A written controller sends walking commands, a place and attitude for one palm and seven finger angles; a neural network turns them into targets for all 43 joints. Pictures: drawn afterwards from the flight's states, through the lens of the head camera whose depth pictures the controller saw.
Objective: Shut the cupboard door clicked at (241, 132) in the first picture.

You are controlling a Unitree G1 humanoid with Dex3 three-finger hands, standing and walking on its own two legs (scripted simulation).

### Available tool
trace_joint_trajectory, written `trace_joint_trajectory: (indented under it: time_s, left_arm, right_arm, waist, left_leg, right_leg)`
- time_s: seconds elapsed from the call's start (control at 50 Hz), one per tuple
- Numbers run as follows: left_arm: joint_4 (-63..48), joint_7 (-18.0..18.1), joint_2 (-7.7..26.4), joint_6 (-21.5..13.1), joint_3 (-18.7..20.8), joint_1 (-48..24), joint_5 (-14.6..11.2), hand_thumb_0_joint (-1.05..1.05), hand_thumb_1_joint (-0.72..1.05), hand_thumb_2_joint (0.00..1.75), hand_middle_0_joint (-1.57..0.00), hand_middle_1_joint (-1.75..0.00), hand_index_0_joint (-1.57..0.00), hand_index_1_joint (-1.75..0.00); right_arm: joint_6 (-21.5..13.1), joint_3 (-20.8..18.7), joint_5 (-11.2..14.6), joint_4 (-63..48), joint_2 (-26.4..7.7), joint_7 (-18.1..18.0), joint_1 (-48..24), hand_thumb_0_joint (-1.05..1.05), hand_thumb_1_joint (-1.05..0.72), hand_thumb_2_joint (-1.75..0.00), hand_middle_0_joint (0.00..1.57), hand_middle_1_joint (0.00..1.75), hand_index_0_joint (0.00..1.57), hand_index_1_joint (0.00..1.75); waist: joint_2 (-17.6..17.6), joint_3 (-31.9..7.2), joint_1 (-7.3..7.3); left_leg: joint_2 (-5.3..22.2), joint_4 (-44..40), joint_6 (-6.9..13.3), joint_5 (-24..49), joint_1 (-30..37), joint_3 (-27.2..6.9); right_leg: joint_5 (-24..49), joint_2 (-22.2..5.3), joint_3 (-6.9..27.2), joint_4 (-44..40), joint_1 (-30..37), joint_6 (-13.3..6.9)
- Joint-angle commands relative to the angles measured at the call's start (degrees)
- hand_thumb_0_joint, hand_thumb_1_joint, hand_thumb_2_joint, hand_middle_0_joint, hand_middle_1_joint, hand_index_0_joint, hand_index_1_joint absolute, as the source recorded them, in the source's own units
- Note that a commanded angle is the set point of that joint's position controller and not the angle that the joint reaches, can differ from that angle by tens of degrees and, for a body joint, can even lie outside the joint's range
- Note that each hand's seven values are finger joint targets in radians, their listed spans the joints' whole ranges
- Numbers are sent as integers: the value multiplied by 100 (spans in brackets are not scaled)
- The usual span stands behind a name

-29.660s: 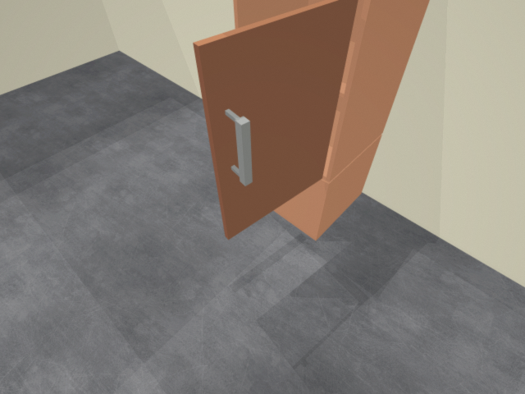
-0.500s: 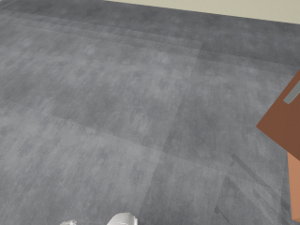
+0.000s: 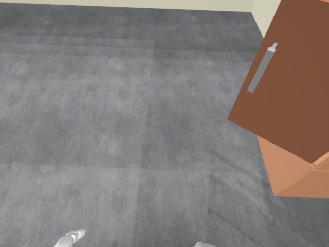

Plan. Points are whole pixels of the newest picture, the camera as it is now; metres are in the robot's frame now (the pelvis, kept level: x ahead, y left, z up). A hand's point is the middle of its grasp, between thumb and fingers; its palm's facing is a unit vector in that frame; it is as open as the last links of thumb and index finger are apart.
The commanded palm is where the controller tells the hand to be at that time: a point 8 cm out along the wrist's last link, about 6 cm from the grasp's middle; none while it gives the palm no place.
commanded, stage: turn to face it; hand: left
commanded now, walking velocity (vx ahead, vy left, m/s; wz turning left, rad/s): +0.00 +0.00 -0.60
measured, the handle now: (262, 68) +0.69 -0.31 +0.02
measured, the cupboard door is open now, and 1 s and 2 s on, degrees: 56 56 56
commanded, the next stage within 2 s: take the last steps up to it in 0.88 s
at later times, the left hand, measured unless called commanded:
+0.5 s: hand (99, 241) +0.15 +0.19 -0.17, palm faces -0.24 -0.95 -0.21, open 7.4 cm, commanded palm none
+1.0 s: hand (126, 238) +0.16 +0.12 -0.16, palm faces -0.44 -0.87 -0.22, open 7.4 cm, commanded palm none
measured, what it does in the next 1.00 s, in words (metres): steps on the spot, turning right: right foot, then left foot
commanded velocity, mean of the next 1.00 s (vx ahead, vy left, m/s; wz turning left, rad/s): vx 0.01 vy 0.00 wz -0.42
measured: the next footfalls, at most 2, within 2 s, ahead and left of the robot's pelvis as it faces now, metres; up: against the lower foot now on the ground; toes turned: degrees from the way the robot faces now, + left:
right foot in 0.06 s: +0.03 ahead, -0.13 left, +0.00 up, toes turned -6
left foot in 0.38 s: +0.09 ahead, +0.11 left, +0.00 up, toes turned -9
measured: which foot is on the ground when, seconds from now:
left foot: down 0.00-0.04, up 0.06-0.36, down 0.38-0.72, up 0.74-1.00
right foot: up 0.00-0.04, down 0.06-0.40, up 0.42-0.70, down 0.72-1.00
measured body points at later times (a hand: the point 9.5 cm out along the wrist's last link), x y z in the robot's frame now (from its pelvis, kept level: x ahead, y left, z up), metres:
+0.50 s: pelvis +0.01 +0.01 +0.00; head +0.06 +0.02 +0.44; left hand +0.16 +0.24 -0.15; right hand +0.03 -0.26 -0.13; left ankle +0.05 +0.12 -0.74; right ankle -0.04 -0.11 -0.68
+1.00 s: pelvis +0.00 -0.02 +0.00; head +0.03 -0.04 +0.45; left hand +0.18 +0.16 -0.14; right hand -0.07 -0.27 -0.15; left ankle +0.06 +0.09 -0.70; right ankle -0.05 -0.12 -0.74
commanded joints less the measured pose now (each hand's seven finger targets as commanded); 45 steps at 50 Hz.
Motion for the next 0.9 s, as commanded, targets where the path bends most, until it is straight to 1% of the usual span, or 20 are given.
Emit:
trace_joint_trajectory:
  time_s: [0.0,0.02,0.04,0.08,0.12,0.16,0.24,0.32,0.34,0.36,0.38,0.42,0.48,0.6,0.66,0.7,0.72,0.74,0.8,0.88]
  left_arm:
    - [-292,68,748,-304,126,697,1,0,90,90,-20,-30,-20,-30]
    - [-218,165,1459,-381,251,971,60,0,90,90,-20,-30,-20,-30]
    - [-139,227,1672,-362,252,1238,-37,0,90,90,-20,-30,-20,-30]
    - [-247,322,1348,-357,247,682,-16,0,90,90,-20,-30,-20,-30]
    - [-400,345,1055,-348,170,170,-16,0,90,90,-20,-30,-20,-30]
    - [-425,342,1062,-371,157,168,7,0,90,90,-20,-30,-20,-30]
    - [-378,303,1186,-333,196,302,25,0,90,90,-20,-30,-20,-30]
    - [-397,293,1094,-284,199,36,-11,0,90,90,-20,-30,-20,-30]
    - [-470,276,912,-242,152,36,-59,0,90,90,-20,-30,-20,-30]
    - [-559,216,534,-206,83,258,-109,0,90,90,-20,-30,-20,-30]
    - [-681,175,551,-232,65,119,-73,0,90,90,-20,-30,-20,-30]
    - [-551,117,707,-214,136,26,19,0,90,90,-20,-30,-20,-30]
    - [-405,42,439,-148,105,171,-26,0,90,90,-20,-30,-20,-30]
    - [-412,61,233,-184,3,50,-29,0,90,90,-20,-30,-20,-30]
    - [-220,96,459,-267,46,682,-14,0,90,90,-20,-30,-20,-30]
    - [-61,225,1406,-379,211,1078,56,0,90,90,-20,-30,-20,-30]
    - [-23,276,1443,-368,188,1271,-13,0,90,90,-20,-30,-20,-30]
    - [1,343,1255,-404,213,962,22,0,90,90,-20,-30,-20,-30]
    - [-135,367,800,-409,65,361,-6,0,90,90,-20,-30,-20,-30]
    - [-58,367,831,-405,66,412,22,0,90,90,-20,-30,-20,-30]
  right_arm:
    - [-77,-370,68,-347,-1174,-2,-31,0,-90,-90,20,30,20,30]
    - [-50,-248,102,-615,-639,40,-149,0,-90,-90,20,30,20,30]
    - [36,-191,92,-733,-726,-18,-404,0,-90,-90,20,30,20,30]
    - [53,-201,104,-644,-721,-80,-570,0,-90,-90,20,30,20,30]
    - [33,-199,88,-468,-694,-31,-328,0,-90,-90,20,30,20,30]
    - [46,-167,85,-421,-554,-5,-206,0,-90,-90,20,30,20,30]
    - [42,-171,108,-521,-504,11,-324,0,-90,-90,20,30,20,30]
    - [-45,-177,146,-394,-570,-27,188,0,-90,-90,20,30,20,30]
    - [-106,-207,114,-340,-794,-53,381,0,-90,-90,20,30,20,30]
    - [-149,-300,12,-378,-1346,-72,416,0,-90,-90,20,30,20,30]
    - [-127,-339,-21,-474,-1609,-98,533,0,-90,-90,20,30,20,30]
    - [-183,-245,-32,-538,-1295,-108,130,0,-90,-90,20,30,20,30]
    - [-150,-203,-41,-540,-1045,-119,-195,0,-90,-90,20,30,20,30]
    - [-83,-311,-26,-245,-1161,-51,160,0,-90,-90,20,30,20,30]
    - [-52,-333,36,-244,-1155,-18,-66,0,-90,-90,20,30,20,30]
    - [-21,-188,104,-564,-460,40,-351,0,-90,-90,20,30,20,30]
    - [61,-159,81,-592,-576,-8,-505,0,-90,-90,20,30,20,30]
    - [85,-177,98,-434,-505,-66,-402,0,-90,-90,20,30,20,30]
    - [74,-173,78,-143,-520,-20,-163,0,-90,-90,20,30,20,30]
    - [105,-145,80,-69,-349,20,-181,0,-90,-90,20,30,20,30]
  waist:
    - [351,-1093,320]
    - [-1784,-994,457]
    - [-1600,-989,634]
    - [-1598,-718,378]
    - [-1116,-898,87]
    - [-999,-1007,42]
    - [-1040,-867,139]
    - [-987,-971,-161]
    - [-396,-1047,-220]
    - [1176,-1037,-180]
    - [1485,-909,-283]
    - [1034,-721,-79]
    - [908,-709,53]
    - [1152,-796,-145]
    - [746,-941,209]
    - [-1891,-773,458]
    - [-1199,-794,568]
    - [-1630,-905,316]
    - [-1094,-870,42]
    - [-927,-676,82]
  left_leg:
    - [761,800,158,1860,-303,-173]
    - [-185,2154,-254,-1282,-1977,268]
    - [-352,3161,-250,-2048,-2190,-546]
    - [-245,3822,-261,-1475,-2580,-1087]
    - [-184,3472,-329,-845,-2115,-1014]
    - [-330,2760,-359,-727,-1717,-848]
    - [-587,1665,-315,-647,-1273,-737]
    - [-688,-55,-227,245,-98,-759]
    - [-325,-839,-87,419,589,-1081]
    - [985,-1328,439,600,1069,-2498]
    - [1977,-1643,1102,811,641,-3229]
    - [1648,-1551,1143,1204,136,-2728]
    - [1030,-1156,924,2287,469,-1240]
    - [1134,-797,903,2548,505,-746]
    - [873,37,448,1848,-91,-438]
    - [-463,2211,-171,-1864,-2046,0]
    - [-423,2958,-144,-1848,-2018,-702]
    - [-421,3437,-149,-1614,-2328,-976]
    - [-337,3469,-233,-732,-1961,-975]
    - [-509,2352,-218,-597,-1370,-768]
  right_leg:
    - [1921,-276,226,-2261,1855,-293]
    - [3648,-1848,2288,-2673,2691,-880]
    - [4435,-2350,2657,-2548,2134,-1420]
    - [3563,-1879,2648,-2582,1706,-1553]
    - [3674,-1417,1808,-2329,1508,-1327]
    - [3807,-1275,1642,-2256,1348,-1286]
    - [3220,-1164,2075,-2289,1027,-1280]
    - [2645,-898,2265,-1897,446,-881]
    - [1946,-509,1988,-1529,-135,-597]
    - [269,331,1222,-466,-1067,-232]
    - [-1139,409,543,955,-1183,-77]
    - [-761,56,693,2195,-1170,-22]
    - [-295,-64,355,1809,-1012,110]
    - [-98,58,-164,-29,-37,-16]
    - [1326,9,-76,-1932,1286,-173]
    - [3457,-2081,2510,-2806,2004,-1114]
    - [3962,-2281,2496,-2705,1622,-1451]
    - [3960,-1946,2468,-2608,1773,-1483]
    - [3729,-1403,1421,-2452,1391,-1303]
    - [2959,-1307,1499,-2664,945,-1298]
